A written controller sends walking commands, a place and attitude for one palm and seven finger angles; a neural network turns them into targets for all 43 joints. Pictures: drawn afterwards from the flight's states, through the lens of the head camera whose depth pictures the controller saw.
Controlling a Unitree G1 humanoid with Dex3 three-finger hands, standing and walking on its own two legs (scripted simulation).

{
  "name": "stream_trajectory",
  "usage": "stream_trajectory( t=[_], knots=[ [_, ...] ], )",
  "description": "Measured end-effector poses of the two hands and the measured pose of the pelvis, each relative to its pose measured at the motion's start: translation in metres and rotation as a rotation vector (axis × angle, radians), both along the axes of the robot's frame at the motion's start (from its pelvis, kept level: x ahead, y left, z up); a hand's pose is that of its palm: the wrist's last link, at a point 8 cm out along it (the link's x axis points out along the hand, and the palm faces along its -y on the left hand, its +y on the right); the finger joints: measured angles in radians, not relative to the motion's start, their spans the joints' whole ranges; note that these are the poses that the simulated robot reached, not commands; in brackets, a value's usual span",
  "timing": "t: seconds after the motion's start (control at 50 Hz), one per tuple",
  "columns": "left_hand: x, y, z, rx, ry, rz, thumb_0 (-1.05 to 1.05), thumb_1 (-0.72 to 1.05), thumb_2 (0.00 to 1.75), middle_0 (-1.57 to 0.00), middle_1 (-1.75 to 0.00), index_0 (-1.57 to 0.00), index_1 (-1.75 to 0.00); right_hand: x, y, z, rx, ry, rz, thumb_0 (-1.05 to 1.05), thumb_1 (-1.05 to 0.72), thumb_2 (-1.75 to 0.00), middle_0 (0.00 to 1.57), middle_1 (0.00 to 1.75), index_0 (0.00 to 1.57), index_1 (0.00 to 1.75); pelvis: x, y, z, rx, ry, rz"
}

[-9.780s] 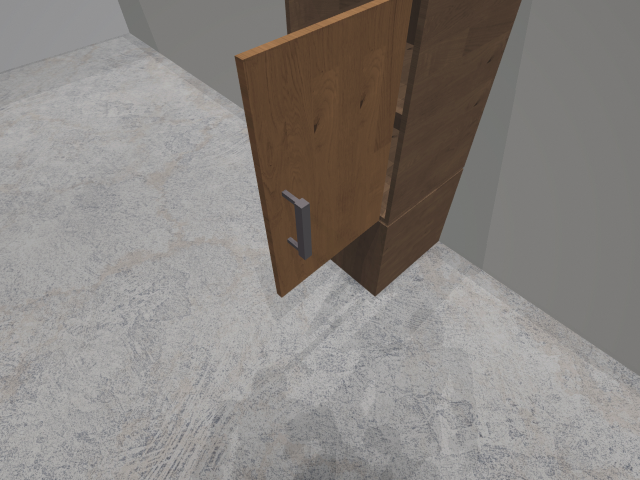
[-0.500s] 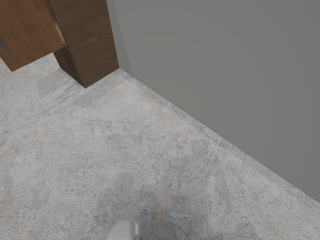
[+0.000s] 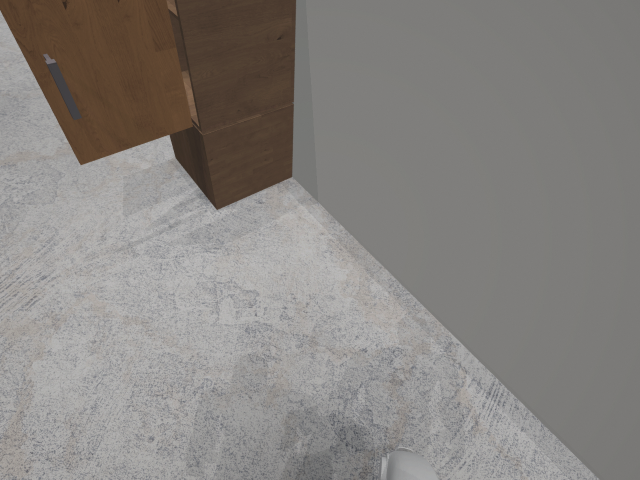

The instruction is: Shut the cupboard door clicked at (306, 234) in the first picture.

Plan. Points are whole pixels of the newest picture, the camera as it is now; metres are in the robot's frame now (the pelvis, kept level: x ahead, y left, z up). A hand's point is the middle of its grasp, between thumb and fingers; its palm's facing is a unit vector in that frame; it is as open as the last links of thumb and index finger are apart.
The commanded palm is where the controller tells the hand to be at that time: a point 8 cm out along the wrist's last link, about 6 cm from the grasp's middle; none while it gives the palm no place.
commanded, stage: walk to a spot facing it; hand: left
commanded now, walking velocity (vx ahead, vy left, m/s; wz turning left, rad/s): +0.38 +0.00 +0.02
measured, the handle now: (61, 87) +0.96 +0.75 -0.10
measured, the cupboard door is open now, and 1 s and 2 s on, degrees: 91 91 91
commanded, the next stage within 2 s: turn to face it in 0.86 s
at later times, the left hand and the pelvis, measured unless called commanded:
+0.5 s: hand (267, 359) +0.32 +0.11 -0.17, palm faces +0.10 -0.98 -0.18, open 7.1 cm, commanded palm none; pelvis +0.23 -0.07 -0.01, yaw +4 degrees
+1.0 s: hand (238, 325) +0.39 +0.17 -0.19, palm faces +0.28 -0.95 -0.14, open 7.4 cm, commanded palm none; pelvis +0.44 +0.01 -0.01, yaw +11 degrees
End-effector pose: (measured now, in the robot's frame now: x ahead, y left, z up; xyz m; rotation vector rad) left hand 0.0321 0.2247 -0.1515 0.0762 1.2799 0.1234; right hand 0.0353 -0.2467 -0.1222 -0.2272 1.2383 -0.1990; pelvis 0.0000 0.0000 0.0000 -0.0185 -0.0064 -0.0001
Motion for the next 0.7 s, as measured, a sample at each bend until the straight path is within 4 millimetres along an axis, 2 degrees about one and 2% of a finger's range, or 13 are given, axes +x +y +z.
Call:
stream_trajectory(
  t=[0.12, 0.2, 0.3, 0.34, 0.38, 0.44, 0.48, 0.54, 0.6, 0.64, 0.7],
  knots=[
    [0.112, -0.011, 0.009, 0.004, -0.114, -0.074, 0.00, 0.91, 0.90, -0.19, -0.30, -0.19, -0.30, -0.032, -0.004, 0.000, 0.013, 0.181, -0.090, 0.00, -0.93, -0.90, 0.20, 0.30, 0.20, 0.30, 0.053, -0.011, 0.001, 0.007, 0.006, 0.003],
    [0.188, -0.026, 0.013, 0.020, -0.171, -0.136, 0.00, 0.91, 0.90, -0.19, -0.30, -0.19, -0.30, -0.046, 0.001, -0.004, 0.052, 0.297, -0.150, 0.00, -0.92, -0.90, 0.20, 0.30, 0.20, 0.30, 0.091, -0.023, -0.003, 0.016, 0.012, 0.001],
    [0.280, -0.055, 0.013, 0.042, -0.261, -0.196, 0.00, 0.91, 0.90, -0.19, -0.30, -0.19, -0.30, -0.042, 0.003, -0.016, 0.119, 0.439, -0.208, 0.01, -0.91, -0.90, 0.20, 0.30, 0.20, 0.30, 0.145, -0.047, -0.019, 0.025, 0.016, 0.006],
    [0.303, -0.064, 0.012, 0.053, -0.304, -0.186, 0.00, 0.91, 0.90, -0.19, -0.30, -0.19, -0.30, -0.028, -0.001, -0.022, 0.142, 0.477, -0.216, 0.01, -0.91, -0.90, 0.20, 0.30, 0.20, 0.30, 0.164, -0.057, -0.024, 0.024, 0.006, 0.019],
    [0.309, -0.070, 0.014, 0.054, -0.305, -0.155, 0.00, 0.91, 0.90, -0.19, -0.30, -0.19, -0.30, 0.001, -0.010, -0.025, 0.148, 0.468, -0.205, 0.01, -0.91, -0.90, 0.20, 0.30, 0.20, 0.30, 0.180, -0.063, -0.022, 0.019, -0.004, 0.037],
    [0.297, -0.075, 0.013, 0.053, -0.235, -0.095, 0.00, 0.91, 0.90, -0.20, -0.30, -0.20, -0.30, 0.067, -0.026, -0.028, 0.141, 0.386, -0.155, 0.01, -0.91, -0.90, 0.20, 0.30, 0.20, 0.30, 0.206, -0.068, -0.014, 0.015, -0.001, 0.054],
    [0.282, -0.076, 0.011, 0.051, -0.173, -0.034, -0.01, 0.92, 0.90, -0.20, -0.30, -0.20, -0.30, 0.120, -0.035, -0.028, 0.132, 0.303, -0.113, 0.01, -0.91, -0.90, 0.20, 0.30, 0.20, 0.30, 0.222, -0.071, -0.008, 0.014, 0.006, 0.067],
    [0.268, -0.057, 0.014, 0.101, -0.127, 0.060, -0.04, 0.98, 0.90, -0.20, -0.30, -0.20, -0.30, 0.204, -0.044, -0.026, 0.117, 0.181, -0.029, 0.01, -0.91, -0.90, 0.20, 0.30, 0.19, 0.30, 0.247, -0.072, -0.004, 0.009, 0.015, 0.092],
    [0.246, -0.048, 0.012, 0.108, -0.026, 0.100, -0.04, 0.97, 0.90, -0.20, -0.30, -0.20, -0.30, 0.286, -0.050, -0.022, 0.086, 0.073, 0.049, 0.02, -0.92, -0.90, 0.20, 0.30, 0.19, 0.30, 0.273, -0.068, -0.003, 0.006, 0.015, 0.112],
    [0.230, -0.047, 0.008, 0.098, 0.051, 0.130, -0.04, 0.96, 0.90, -0.20, -0.30, -0.20, -0.30, 0.340, -0.049, -0.017, 0.071, 0.005, 0.102, 0.02, -0.93, -0.90, 0.20, 0.30, 0.19, 0.30, 0.291, -0.062, -0.004, 0.004, 0.011, 0.124],
    [0.208, -0.048, 0.002, 0.066, 0.171, 0.179, -0.02, 0.95, 0.90, -0.19, -0.30, -0.19, -0.30, 0.418, -0.036, -0.010, 0.053, -0.084, 0.187, 0.02, -0.93, -0.90, 0.19, 0.30, 0.19, 0.29, 0.320, -0.050, -0.008, 0.004, 0.003, 0.142]
  ],
)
